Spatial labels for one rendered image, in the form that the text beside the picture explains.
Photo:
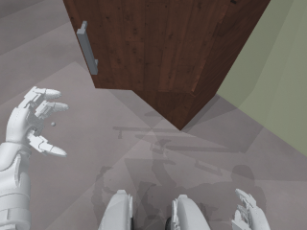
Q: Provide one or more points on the left robot forearm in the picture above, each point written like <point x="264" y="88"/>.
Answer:
<point x="15" y="187"/>

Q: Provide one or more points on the handle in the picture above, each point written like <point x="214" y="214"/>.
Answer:
<point x="87" y="51"/>

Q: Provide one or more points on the robot thigh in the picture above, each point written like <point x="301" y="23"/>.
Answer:
<point x="187" y="214"/>
<point x="118" y="212"/>

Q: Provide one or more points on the robot right thigh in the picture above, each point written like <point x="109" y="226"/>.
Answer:
<point x="187" y="214"/>

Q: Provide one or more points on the left robot hand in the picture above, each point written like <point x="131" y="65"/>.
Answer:
<point x="23" y="120"/>

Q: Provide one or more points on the robot left thigh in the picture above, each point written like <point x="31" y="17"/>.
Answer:
<point x="118" y="212"/>

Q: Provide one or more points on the right robot hand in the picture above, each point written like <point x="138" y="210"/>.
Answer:
<point x="254" y="217"/>

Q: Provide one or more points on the cupboard door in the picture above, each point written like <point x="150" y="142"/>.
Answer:
<point x="146" y="45"/>

